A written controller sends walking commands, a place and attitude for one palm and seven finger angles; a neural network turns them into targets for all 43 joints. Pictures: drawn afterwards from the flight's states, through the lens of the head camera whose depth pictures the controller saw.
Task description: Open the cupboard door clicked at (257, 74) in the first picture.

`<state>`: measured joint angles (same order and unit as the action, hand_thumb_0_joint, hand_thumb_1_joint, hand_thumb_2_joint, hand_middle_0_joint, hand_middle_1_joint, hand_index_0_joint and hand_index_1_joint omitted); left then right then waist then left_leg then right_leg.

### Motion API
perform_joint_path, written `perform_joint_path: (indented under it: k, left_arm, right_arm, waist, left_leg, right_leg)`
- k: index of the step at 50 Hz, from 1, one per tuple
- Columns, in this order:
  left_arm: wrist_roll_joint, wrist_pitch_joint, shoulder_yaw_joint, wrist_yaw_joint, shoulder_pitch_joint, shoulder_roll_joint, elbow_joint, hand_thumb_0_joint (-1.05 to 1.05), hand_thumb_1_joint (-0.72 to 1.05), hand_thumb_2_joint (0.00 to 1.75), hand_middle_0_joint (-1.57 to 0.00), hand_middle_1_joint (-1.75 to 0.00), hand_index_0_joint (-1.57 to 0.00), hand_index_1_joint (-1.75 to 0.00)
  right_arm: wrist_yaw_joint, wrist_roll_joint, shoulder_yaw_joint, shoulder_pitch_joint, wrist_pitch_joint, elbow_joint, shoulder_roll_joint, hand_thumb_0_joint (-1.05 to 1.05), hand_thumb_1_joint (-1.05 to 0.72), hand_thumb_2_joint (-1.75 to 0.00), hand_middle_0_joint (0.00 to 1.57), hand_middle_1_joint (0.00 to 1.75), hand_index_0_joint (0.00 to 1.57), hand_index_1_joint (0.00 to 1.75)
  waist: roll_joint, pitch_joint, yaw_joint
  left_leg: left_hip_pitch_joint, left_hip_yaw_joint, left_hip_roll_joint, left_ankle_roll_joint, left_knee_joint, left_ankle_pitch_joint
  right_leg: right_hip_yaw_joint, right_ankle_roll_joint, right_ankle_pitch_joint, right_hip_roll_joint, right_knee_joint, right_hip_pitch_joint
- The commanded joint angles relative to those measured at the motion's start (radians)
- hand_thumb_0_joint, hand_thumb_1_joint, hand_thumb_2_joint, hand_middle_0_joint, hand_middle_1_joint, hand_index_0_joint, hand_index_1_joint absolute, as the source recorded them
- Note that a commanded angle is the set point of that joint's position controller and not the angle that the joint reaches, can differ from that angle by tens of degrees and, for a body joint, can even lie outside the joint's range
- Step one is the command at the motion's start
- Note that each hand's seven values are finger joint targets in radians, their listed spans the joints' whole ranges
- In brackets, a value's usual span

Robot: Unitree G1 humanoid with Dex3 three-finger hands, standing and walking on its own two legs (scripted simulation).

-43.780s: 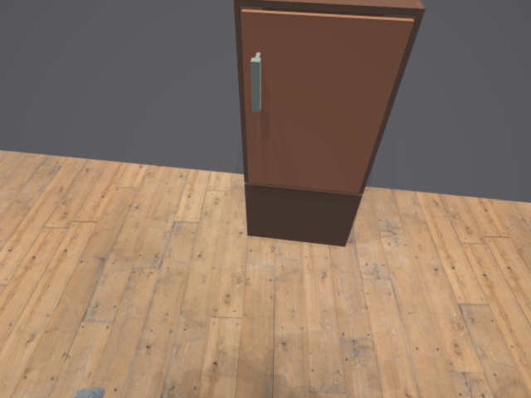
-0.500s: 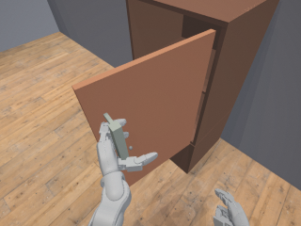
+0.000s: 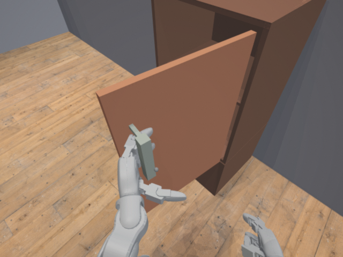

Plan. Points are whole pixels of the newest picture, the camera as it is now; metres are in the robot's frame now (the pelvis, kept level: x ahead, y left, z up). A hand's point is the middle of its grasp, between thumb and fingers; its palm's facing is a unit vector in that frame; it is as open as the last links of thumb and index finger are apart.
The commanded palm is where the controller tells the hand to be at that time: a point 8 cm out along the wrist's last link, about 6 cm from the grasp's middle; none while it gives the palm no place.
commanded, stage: slide the hand sideways off the handle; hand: left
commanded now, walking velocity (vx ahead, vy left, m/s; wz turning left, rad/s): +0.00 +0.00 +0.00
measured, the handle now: (141, 152) +0.33 +0.09 +0.08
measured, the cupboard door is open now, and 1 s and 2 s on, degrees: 82 84 84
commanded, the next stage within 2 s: draw the hand back to the body in 1.12 s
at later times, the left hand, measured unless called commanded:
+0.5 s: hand (154, 186) +0.25 +0.05 +0.08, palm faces -0.09 -1.00 +0.02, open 15.9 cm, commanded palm +0.22 +0.12 +0.08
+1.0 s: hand (124, 205) +0.21 +0.11 +0.08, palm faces -0.02 -1.00 -0.02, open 16.3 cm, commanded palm +0.18 +0.17 +0.08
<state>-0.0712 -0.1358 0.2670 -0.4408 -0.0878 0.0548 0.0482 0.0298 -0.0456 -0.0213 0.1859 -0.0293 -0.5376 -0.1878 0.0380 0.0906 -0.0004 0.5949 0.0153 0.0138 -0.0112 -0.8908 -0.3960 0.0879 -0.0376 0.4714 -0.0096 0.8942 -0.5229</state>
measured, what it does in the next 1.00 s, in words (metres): stands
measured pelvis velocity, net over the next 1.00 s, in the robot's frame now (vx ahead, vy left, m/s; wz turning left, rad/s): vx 0.02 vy -0.01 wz -0.01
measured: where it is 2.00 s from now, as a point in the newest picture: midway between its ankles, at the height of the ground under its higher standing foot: outside the picture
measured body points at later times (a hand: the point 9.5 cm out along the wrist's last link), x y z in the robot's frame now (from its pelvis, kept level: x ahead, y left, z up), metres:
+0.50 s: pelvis +0.00 +0.00 +0.00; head +0.02 -0.01 +0.45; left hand +0.25 +0.11 +0.08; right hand +0.16 -0.22 -0.08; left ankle +0.03 +0.13 -0.69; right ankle -0.01 -0.10 -0.69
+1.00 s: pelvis +0.02 -0.01 -0.01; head +0.05 -0.03 +0.44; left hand +0.20 +0.16 +0.08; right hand +0.20 -0.24 -0.08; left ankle +0.03 +0.13 -0.69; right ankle -0.01 -0.10 -0.69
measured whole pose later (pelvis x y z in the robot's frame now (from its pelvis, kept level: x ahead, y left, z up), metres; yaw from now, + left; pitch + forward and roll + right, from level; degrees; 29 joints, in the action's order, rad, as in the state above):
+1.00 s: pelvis +0.02 -0.01 -0.01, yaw -1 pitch +9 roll +0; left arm 0.15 -0.29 0.07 0.06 -0.58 -0.13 -0.30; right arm -0.02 0.01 -0.01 0.27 0.06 -0.41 -0.23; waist 0.05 0.11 0.00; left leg 0.66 0.01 0.03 -0.02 -0.96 -0.45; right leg 0.08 -0.04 0.53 0.00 0.96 -0.59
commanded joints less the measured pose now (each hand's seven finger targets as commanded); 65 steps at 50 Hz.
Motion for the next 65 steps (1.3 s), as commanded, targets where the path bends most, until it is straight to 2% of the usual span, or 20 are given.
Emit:
perform_joint_path:
  k: [1, 3, 5, 8, 10, 11, 14, 16, 21, 31, 33, 37, 42, 45, 50, 53, 55, 56, 60, 65]
  left_arm:
    - [0.036, -0.179, 0.136, 0.379, 0.245, -0.025, -0.320, 0.00, -0.50, 0.30, -0.15, -0.30, -0.15, -0.30]
    - [0.120, -0.171, 0.077, 0.402, 0.218, -0.013, -0.290, 0.00, -0.50, 0.30, -0.15, -0.30, -0.15, -0.30]
    - [0.155, -0.152, 0.032, 0.367, 0.218, -0.011, -0.267, 0.00, -0.50, 0.30, -0.15, -0.30, -0.15, -0.30]
    - [0.146, -0.138, -0.035, 0.294, 0.185, -0.046, -0.256, 0.00, -0.50, 0.30, -0.15, -0.30, -0.15, -0.30]
    - [0.126, -0.141, -0.056, 0.264, 0.164, -0.070, -0.263, 0.00, -0.50, 0.30, -0.15, -0.30, -0.15, -0.30]
    - [0.115, -0.139, -0.088, 0.256, 0.113, -0.101, -0.252, 0.00, -0.50, 0.30, -0.15, -0.30, -0.15, -0.30]
    - [0.112, -0.147, -0.082, 0.258, 0.098, -0.093, -0.271, 0.00, -0.50, 0.30, -0.15, -0.30, -0.15, -0.30]
    - [0.119, -0.147, -0.120, 0.266, 0.035, -0.122, -0.279, 0.00, -0.50, 0.30, -0.15, -0.30, -0.15, -0.30]
    - [0.131, -0.155, -0.135, 0.285, -0.088, -0.129, -0.350, 0.00, -0.50, 0.30, -0.15, -0.30, -0.15, -0.30]
    - [0.135, -0.197, -0.107, 0.358, -0.262, -0.149, -0.497, 0.00, -0.50, 0.30, -0.15, -0.30, -0.15, -0.30]
    - [0.153, -0.206, -0.137, 0.386, -0.326, -0.174, -0.513, 0.00, -0.50, 0.30, -0.15, -0.30, -0.15, -0.30]
    - [0.177, -0.217, -0.174, 0.435, -0.334, -0.211, -0.536, 0.00, -0.50, 0.30, -0.15, -0.30, -0.15, -0.30]
    - [0.211, -0.226, -0.205, 0.480, -0.437, -0.221, -0.578, 0.00, -0.50, 0.30, -0.15, -0.30, -0.15, -0.30]
    - [0.226, -0.220, -0.228, 0.497, -0.483, -0.232, -0.561, 0.00, -0.50, 0.30, -0.15, -0.30, -0.15, -0.30]
    - [0.245, -0.233, -0.265, 0.528, -0.500, -0.259, -0.579, 0.00, -0.50, 0.30, -0.15, -0.30, -0.15, -0.30]
    - [0.265, -0.241, -0.286, 0.553, -0.550, -0.270, -0.599, 0.00, -0.50, 0.30, -0.15, -0.30, -0.15, -0.30]
    - [0.274, -0.241, -0.278, 0.567, -0.524, -0.268, -0.594, 0.00, -0.50, 0.30, -0.15, -0.30, -0.15, -0.30]
    - [0.277, -0.241, -0.275, 0.569, -0.508, -0.267, -0.585, 0.00, -0.50, 0.30, -0.15, -0.30, -0.15, -0.30]
    - [0.270, -0.245, -0.232, 0.566, -0.467, -0.249, -0.615, 0.00, -0.50, 0.30, -0.15, -0.30, -0.15, -0.30]
    - [0.263, -0.205, -0.321, 0.532, -0.497, -0.325, -0.657, 0.00, -0.50, 0.30, -0.15, -0.30, -0.15, -0.30]
  right_arm:
    - [-0.028, 0.036, 0.039, -0.031, 0.064, 0.192, -0.115, 0.00, -0.90, -0.90, 0.20, 0.30, 0.20, 0.30]
    - [-0.039, 0.050, 0.025, -0.047, 0.084, 0.207, -0.105, 0.00, -0.90, -0.90, 0.20, 0.30, 0.20, 0.30]
    - [-0.046, 0.055, 0.018, -0.065, 0.098, 0.213, -0.108, 0.00, -0.90, -0.90, 0.20, 0.30, 0.20, 0.30]
    - [-0.042, 0.049, 0.017, -0.071, 0.104, 0.214, -0.112, 0.00, -0.90, -0.90, 0.20, 0.30, 0.20, 0.30]
    - [-0.037, 0.042, 0.018, -0.063, 0.103, 0.216, -0.112, 0.00, -0.90, -0.90, 0.20, 0.30, 0.20, 0.30]
    - [-0.034, 0.040, 0.019, -0.062, 0.098, 0.218, -0.116, 0.00, -0.90, -0.90, 0.20, 0.30, 0.20, 0.30]
    - [-0.028, 0.040, 0.016, -0.065, 0.091, 0.226, -0.111, 0.00, -0.90, -0.90, 0.20, 0.30, 0.20, 0.30]
    - [-0.027, 0.039, 0.019, -0.062, 0.086, 0.235, -0.114, 0.00, -0.90, -0.90, 0.20, 0.30, 0.20, 0.30]
    - [-0.022, 0.040, 0.022, -0.050, 0.081, 0.256, -0.111, 0.00, -0.90, -0.90, 0.20, 0.30, 0.20, 0.30]
    - [-0.027, 0.044, 0.037, 0.000, 0.110, 0.278, -0.121, 0.00, -0.90, -0.90, 0.20, 0.30, 0.20, 0.30]
    - [-0.033, 0.045, 0.041, 0.006, 0.118, 0.281, -0.123, 0.00, -0.90, -0.90, 0.20, 0.30, 0.20, 0.30]
    - [-0.047, 0.048, 0.041, 0.015, 0.128, 0.278, -0.128, 0.00, -0.90, -0.90, 0.20, 0.30, 0.20, 0.30]
    - [-0.054, 0.055, 0.046, 0.020, 0.142, 0.288, -0.125, 0.00, -0.90, -0.90, 0.20, 0.30, 0.20, 0.30]
    - [-0.058, 0.058, 0.048, 0.022, 0.142, 0.290, -0.124, 0.00, -0.90, -0.90, 0.20, 0.30, 0.20, 0.30]
    - [-0.067, 0.060, 0.052, 0.021, 0.145, 0.293, -0.125, 0.00, -0.90, -0.90, 0.20, 0.30, 0.20, 0.30]
    - [-0.069, 0.065, 0.054, 0.016, 0.146, 0.297, -0.123, 0.00, -0.90, -0.90, 0.20, 0.30, 0.20, 0.30]
    - [-0.073, 0.066, 0.052, 0.017, 0.147, 0.296, -0.126, 0.00, -0.90, -0.90, 0.20, 0.30, 0.20, 0.30]
    - [-0.075, 0.066, 0.052, 0.016, 0.149, 0.294, -0.130, 0.00, -0.90, -0.90, 0.20, 0.30, 0.20, 0.30]
    - [-0.077, 0.067, 0.050, 0.021, 0.166, 0.303, -0.135, 0.00, -0.90, -0.90, 0.20, 0.30, 0.20, 0.30]
    - [-0.081, 0.073, 0.050, 0.014, 0.157, 0.313, -0.126, 0.00, -0.90, -0.90, 0.20, 0.30, 0.20, 0.30]
  waist:
    - [-0.027, 0.231, -0.058]
    - [-0.059, 0.180, -0.048]
    - [-0.092, 0.130, -0.039]
    - [-0.108, 0.133, -0.010]
    - [-0.126, 0.142, -0.008]
    - [-0.115, 0.145, 0.012]
    - [-0.092, 0.117, 0.004]
    - [-0.096, 0.130, 0.021]
    - [-0.068, 0.146, 0.030]
    - [-0.085, 0.137, -0.016]
    - [-0.113, 0.151, -0.011]
    - [-0.099, 0.131, -0.022]
    - [-0.071, 0.177, -0.003]
    - [-0.094, 0.138, -0.005]
    - [-0.098, 0.141, -0.004]
    - [-0.055, 0.167, 0.009]
    - [-0.070, 0.137, -0.008]
    - [-0.097, 0.121, -0.014]
    - [-0.036, 0.132, -0.016]
    - [-0.028, 0.167, 0.015]
  left_leg:
    - [-0.207, 0.007, -0.023, 0.050, 0.094, 0.193]
    - [-0.180, 0.016, -0.023, 0.042, 0.113, 0.113]
    - [-0.153, 0.021, -0.023, 0.036, 0.130, 0.041]
    - [-0.144, 0.017, -0.026, 0.033, 0.148, 0.022]
    - [-0.141, 0.011, -0.026, 0.036, 0.146, 0.038]
    - [-0.132, 0.006, -0.027, 0.035, 0.149, 0.048]
    - [-0.127, -0.004, -0.025, 0.034, 0.149, 0.045]
    - [-0.115, -0.011, -0.028, 0.034, 0.147, 0.054]
    - [-0.121, -0.023, -0.025, 0.033, 0.137, 0.110]
    - [-0.103, -0.017, -0.024, 0.041, 0.079, 0.153]
    - [-0.085, -0.016, -0.026, 0.040, 0.064, 0.156]
    - [-0.055, -0.013, -0.031, 0.040, 0.037, 0.148]
    - [-0.056, -0.010, -0.035, 0.038, 0.025, 0.196]
    - [-0.031, -0.008, -0.034, 0.036, 0.022, 0.174]
    - [-0.009, -0.005, -0.034, 0.036, 0.004, 0.156]
    - [-0.016, -0.004, -0.034, 0.036, 0.000, 0.177]
    - [0.000, -0.001, -0.034, 0.036, -0.005, 0.155]
    - [0.014, 0.004, -0.033, 0.037, -0.009, 0.140]
    - [-0.007, 0.011, -0.030, 0.040, -0.001, 0.114]
    - [-0.029, 0.004, -0.026, 0.041, 0.028, 0.132]
  right_leg:
    - [-0.064, 0.003, -0.333, 0.002, -0.147, 0.014]
    - [-0.050, 0.009, -0.228, 0.011, -0.172, -0.005]
    - [-0.045, 0.015, -0.116, 0.014, -0.199, -0.030]
    - [-0.045, 0.014, -0.069, 0.013, -0.202, -0.016]
    - [-0.047, 0.016, -0.083, 0.012, -0.201, -0.005]
    - [-0.051, 0.012, -0.089, 0.012, -0.199, 0.014]
    - [-0.053, 0.013, -0.092, 0.011, -0.200, -0.001]
    - [-0.063, 0.012, -0.097, 0.011, -0.206, 0.028]
    - [-0.063, 0.010, -0.193, 0.015, -0.184, 0.055]
    - [-0.070, 0.025, -0.301, 0.016, -0.146, 0.020]
    - [-0.081, 0.034, -0.333, 0.010, -0.142, 0.031]
    - [-0.099, 0.043, -0.342, 0.001, -0.141, 0.012]
    - [-0.087, 0.043, -0.421, 0.002, -0.106, 0.038]
    - [-0.085, 0.049, -0.406, 0.002, -0.111, 0.021]
    - [-0.102, 0.052, -0.372, -0.001, -0.113, 0.010]
    - [-0.096, 0.046, -0.389, 0.002, -0.096, 0.018]
    - [-0.094, 0.050, -0.358, 0.003, -0.102, -0.006]
    - [-0.103, 0.049, -0.323, 0.004, -0.112, -0.013]
    - [-0.073, 0.033, -0.220, 0.017, -0.096, -0.066]
    - [-0.064, 0.027, -0.230, 0.024, -0.102, -0.017]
